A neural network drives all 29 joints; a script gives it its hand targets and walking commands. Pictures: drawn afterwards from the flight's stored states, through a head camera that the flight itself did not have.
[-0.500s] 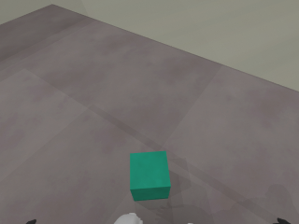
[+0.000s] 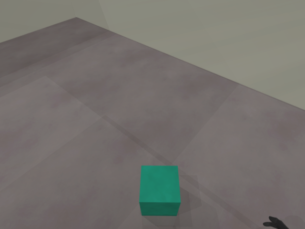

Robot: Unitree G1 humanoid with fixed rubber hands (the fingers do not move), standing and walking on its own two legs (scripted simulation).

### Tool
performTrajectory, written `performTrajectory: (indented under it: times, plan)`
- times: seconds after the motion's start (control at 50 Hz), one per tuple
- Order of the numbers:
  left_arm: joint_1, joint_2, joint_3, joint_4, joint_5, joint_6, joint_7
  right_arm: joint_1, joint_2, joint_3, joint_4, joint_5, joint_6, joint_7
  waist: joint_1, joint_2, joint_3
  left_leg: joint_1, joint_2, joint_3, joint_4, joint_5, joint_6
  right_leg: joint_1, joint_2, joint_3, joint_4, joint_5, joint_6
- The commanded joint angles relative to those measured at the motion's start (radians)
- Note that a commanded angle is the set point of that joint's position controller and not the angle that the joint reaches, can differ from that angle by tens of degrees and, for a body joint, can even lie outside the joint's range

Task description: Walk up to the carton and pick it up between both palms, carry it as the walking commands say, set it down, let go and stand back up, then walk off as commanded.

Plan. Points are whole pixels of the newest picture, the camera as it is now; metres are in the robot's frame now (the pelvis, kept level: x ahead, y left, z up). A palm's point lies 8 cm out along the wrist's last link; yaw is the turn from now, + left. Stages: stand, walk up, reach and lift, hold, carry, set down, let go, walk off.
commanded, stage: walk up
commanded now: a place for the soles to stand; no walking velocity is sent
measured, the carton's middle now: (159, 191) +0.46 +0.00 -0.63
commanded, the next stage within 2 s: reach and lift in 1.22 s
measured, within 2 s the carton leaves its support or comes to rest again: neither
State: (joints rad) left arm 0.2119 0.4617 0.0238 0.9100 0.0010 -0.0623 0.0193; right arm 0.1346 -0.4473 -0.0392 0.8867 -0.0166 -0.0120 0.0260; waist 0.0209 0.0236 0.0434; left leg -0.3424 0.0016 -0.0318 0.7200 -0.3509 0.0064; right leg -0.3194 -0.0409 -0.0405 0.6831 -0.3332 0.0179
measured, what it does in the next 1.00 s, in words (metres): stands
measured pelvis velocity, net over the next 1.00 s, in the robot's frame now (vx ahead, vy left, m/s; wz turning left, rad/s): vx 0.02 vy -0.03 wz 0.07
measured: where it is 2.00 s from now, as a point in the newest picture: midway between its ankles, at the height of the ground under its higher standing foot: outside the picture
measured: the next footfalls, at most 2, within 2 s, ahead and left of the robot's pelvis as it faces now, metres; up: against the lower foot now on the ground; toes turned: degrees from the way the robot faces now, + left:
none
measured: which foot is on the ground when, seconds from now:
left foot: down 0.00-1.00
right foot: down 0.00-1.00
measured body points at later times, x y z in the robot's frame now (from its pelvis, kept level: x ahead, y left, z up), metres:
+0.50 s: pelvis +0.01 -0.01 +0.02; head +0.03 +0.00 +0.47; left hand +0.13 +0.32 -0.09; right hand +0.14 -0.34 -0.07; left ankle +0.02 +0.12 -0.72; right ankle +0.02 -0.14 -0.72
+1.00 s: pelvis +0.02 -0.03 +0.02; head +0.05 -0.02 +0.47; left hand +0.13 +0.31 -0.09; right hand +0.14 -0.35 -0.09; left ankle +0.02 +0.12 -0.72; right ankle +0.02 -0.14 -0.72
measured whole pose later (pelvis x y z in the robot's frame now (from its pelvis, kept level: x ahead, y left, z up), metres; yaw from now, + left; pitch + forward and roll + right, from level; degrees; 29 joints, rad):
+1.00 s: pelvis +0.02 -0.03 +0.02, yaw +4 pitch -1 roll -1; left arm 0.03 0.42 0.06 1.02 0.02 0.03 -0.03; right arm 0.12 -0.43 -0.01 1.03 -0.01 -0.03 -0.03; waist 0.00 0.00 0.07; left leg -0.22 0.01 -0.10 0.49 -0.25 -0.04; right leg -0.17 -0.03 -0.12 0.47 -0.27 0.00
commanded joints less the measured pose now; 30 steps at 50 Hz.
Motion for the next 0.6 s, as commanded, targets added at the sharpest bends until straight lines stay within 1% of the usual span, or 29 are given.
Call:
performTrajectory:
  times: [0.0,0.02,0.04,0.08,0.12,0.18,0.28,0.3,0.32,0.34,0.36,0.4,0.58]
  plan:
    - [-0.04,0.222,0.046,-0.016,0.007,-0.019,0.002,-0.078,-0.184,-0.034,-0.029,0.007,-0.006,-0.004,-0.01,-0.005,-0.02,-0.023,0.071,-0.125,-0.18,0.037,0.06,0.028,-0.106,0.183,-0.211,0.0,-0.098]
    - [-0.057,0.215,0.041,-0.011,0.005,-0.019,0.003,-0.075,-0.181,-0.032,-0.016,0.007,-0.007,-0.004,-0.019,0.003,-0.034,0.02,0.076,-0.125,-0.19,0.08,0.06,0.018,-0.109,0.171,-0.204,0.055,-0.095]
    - [-0.069,0.202,0.035,-0.006,0.003,-0.018,0.004,-0.076,-0.178,-0.03,-0.005,0.008,-0.009,-0.004,-0.021,0.014,-0.05,0.05,0.089,-0.135,-0.209,0.118,0.066,0.023,-0.096,0.144,-0.19,0.105,-0.086]
    - [-0.076,0.183,0.026,0.014,-0.002,-0.014,0.003,-0.09,-0.174,-0.025,0.012,0.011,-0.01,-0.006,-0.012,0.012,-0.077,0.067,0.111,-0.147,-0.237,0.168,0.077,0.066,-0.072,0.102,-0.18,0.149,-0.067]
    - [-0.088,0.179,0.022,0.032,-0.003,-0.01,0.002,-0.106,-0.17,-0.021,0.029,0.013,-0.008,-0.007,-0.008,0.006,-0.08,0.069,0.11,-0.135,-0.251,0.19,0.072,0.097,-0.075,0.099,-0.2,0.163,-0.063]
    - [-0.113,0.179,0.018,0.054,-0.002,-0.006,0.002,-0.122,-0.166,-0.019,0.053,0.014,-0.003,-0.008,-0.01,0.004,-0.076,0.087,0.105,-0.115,-0.275,0.205,0.059,0.118,-0.088,0.106,-0.232,0.192,-0.064]
    - [-0.152,0.171,0.012,0.086,-0.001,-0.002,0.0,-0.141,-0.158,-0.018,0.086,0.012,0.001,-0.008,-0.012,-0.009,-0.078,0.123,0.107,-0.1,-0.32,0.23,0.05,0.148,-0.094,0.101,-0.279,0.222,-0.056]
    - [-0.191,0.162,0.025,0.081,0.012,0.027,-0.019,-0.104,-0.182,-0.019,0.104,0.019,-0.022,-0.023,-0.02,-0.086,-0.071,0.109,0.129,-0.142,-0.332,0.257,0.054,0.159,-0.067,0.074,-0.266,0.177,-0.052]
    - [-0.191,0.151,0.026,0.085,0.012,0.039,-0.026,-0.103,-0.195,-0.019,0.108,0.017,-0.031,-0.03,-0.014,-0.046,-0.069,0.117,0.138,-0.15,-0.342,0.264,0.059,0.155,-0.065,0.073,-0.27,0.152,-0.05]
    - [-0.189,0.145,0.027,0.09,0.01,0.045,-0.031,-0.109,-0.194,-0.018,0.108,0.016,-0.035,-0.034,-0.009,-0.018,-0.068,0.114,0.142,-0.155,-0.352,0.262,0.06,0.16,-0.065,0.069,-0.277,0.135,-0.049]
    - [-0.191,0.141,0.029,0.093,0.009,0.05,-0.035,-0.112,-0.192,-0.017,0.108,0.015,-0.038,-0.038,-0.006,0.0,-0.066,0.104,0.142,-0.156,-0.361,0.26,0.058,0.172,-0.066,0.068,-0.284,0.128,-0.048]
    - [-0.195,0.14,0.034,0.099,0.009,0.054,-0.041,-0.115,-0.187,-0.013,0.109,0.013,-0.04,-0.041,-0.005,0.018,-0.066,0.09,0.136,-0.148,-0.37,0.256,0.05,0.194,-0.07,0.066,-0.297,0.13,-0.05]
    - [-0.215,0.141,0.05,0.106,0.011,0.061,-0.044,-0.077,-0.174,-0.005,0.12,0.01,-0.037,-0.05,-0.016,-0.007,-0.082,0.103,0.102,-0.107,-0.339,0.316,0.033,0.227,-0.092,0.064,-0.334,0.159,-0.057]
